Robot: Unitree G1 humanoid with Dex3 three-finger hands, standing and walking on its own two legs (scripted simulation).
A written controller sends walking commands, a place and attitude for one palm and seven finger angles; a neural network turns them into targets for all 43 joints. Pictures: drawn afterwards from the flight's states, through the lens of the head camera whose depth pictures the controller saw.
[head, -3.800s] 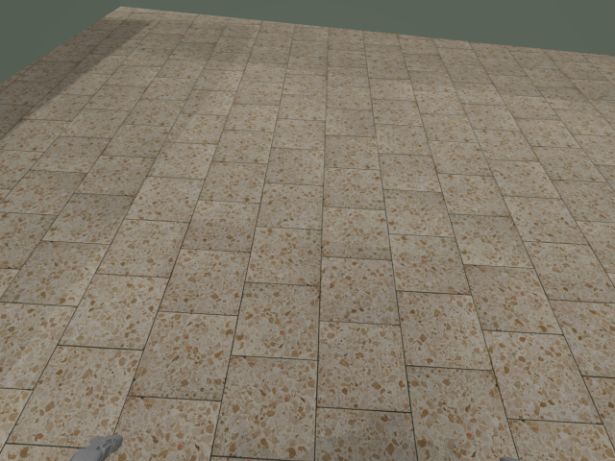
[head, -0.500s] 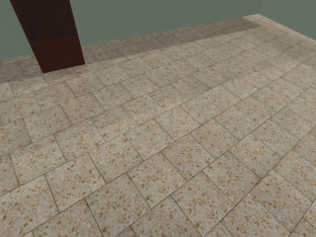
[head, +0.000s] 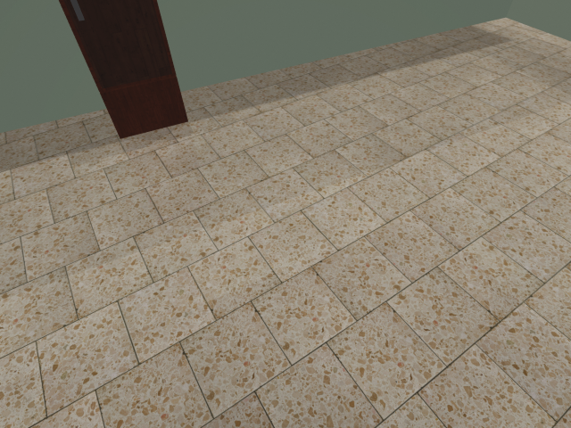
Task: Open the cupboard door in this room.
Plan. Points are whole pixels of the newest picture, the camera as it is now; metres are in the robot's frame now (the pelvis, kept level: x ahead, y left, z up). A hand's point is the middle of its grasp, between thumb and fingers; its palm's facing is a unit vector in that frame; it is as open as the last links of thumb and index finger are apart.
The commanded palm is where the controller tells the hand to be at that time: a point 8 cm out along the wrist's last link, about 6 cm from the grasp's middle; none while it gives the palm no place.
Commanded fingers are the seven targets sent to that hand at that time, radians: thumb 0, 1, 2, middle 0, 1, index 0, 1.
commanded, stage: stand and wait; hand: left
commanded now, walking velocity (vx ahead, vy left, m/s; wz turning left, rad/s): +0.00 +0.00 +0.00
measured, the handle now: (74, 2) +1.79 +1.08 -0.01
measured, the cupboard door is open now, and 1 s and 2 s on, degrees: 0 0 0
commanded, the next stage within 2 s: turn or walk to find it in 0.32 s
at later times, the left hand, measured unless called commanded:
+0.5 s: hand out of the picture -0.07 +0.20 -0.18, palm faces +0.06 -0.98 -0.17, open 7.4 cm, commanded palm none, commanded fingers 0.00 0.90 0.90 -0.20 -0.30 -0.20 -0.30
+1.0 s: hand out of the picture -0.01 +0.24 -0.18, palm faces +0.19 -0.97 -0.16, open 7.4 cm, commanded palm none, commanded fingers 0.00 0.90 0.90 -0.20 -0.30 -0.20 -0.30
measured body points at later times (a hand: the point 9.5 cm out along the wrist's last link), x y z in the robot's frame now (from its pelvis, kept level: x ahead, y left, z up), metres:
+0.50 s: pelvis -0.03 +0.04 +0.00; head -0.03 +0.04 +0.45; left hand -0.07 +0.26 -0.17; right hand -0.04 -0.18 -0.16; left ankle -0.03 +0.14 -0.74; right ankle +0.01 -0.09 -0.74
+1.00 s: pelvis -0.03 +0.06 +0.00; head -0.02 +0.08 +0.45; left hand -0.02 +0.29 -0.17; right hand +0.05 -0.17 -0.14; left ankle -0.06 +0.15 -0.74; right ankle -0.03 -0.08 -0.70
